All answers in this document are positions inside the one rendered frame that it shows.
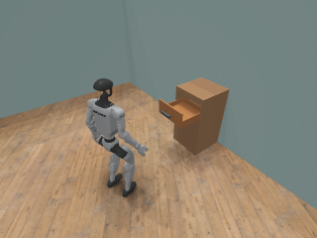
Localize robot left forearm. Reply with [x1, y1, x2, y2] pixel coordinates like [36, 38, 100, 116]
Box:
[85, 123, 99, 136]

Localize drawer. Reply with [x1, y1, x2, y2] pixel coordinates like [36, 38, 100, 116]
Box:
[158, 97, 201, 129]

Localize right robot hand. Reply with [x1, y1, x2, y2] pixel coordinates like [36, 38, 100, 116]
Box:
[137, 144, 148, 157]

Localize right robot shin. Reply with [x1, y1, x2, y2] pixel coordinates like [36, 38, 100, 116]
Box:
[124, 164, 135, 191]

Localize robot head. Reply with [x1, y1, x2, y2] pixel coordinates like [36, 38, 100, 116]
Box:
[93, 78, 114, 109]

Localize cabinet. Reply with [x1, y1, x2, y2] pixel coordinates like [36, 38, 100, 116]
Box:
[173, 77, 230, 156]

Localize left robot upper arm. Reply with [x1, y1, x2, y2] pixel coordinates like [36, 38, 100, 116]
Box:
[85, 98, 99, 126]

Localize left robot hand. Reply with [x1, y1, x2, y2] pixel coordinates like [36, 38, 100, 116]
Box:
[92, 132, 102, 145]

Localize robot right forearm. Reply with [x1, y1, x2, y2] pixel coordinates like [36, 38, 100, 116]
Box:
[123, 131, 142, 150]

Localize right robot upper arm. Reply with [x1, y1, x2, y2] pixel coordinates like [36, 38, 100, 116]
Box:
[111, 106, 127, 140]

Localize handle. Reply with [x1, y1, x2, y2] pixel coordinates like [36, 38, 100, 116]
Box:
[160, 110, 173, 119]

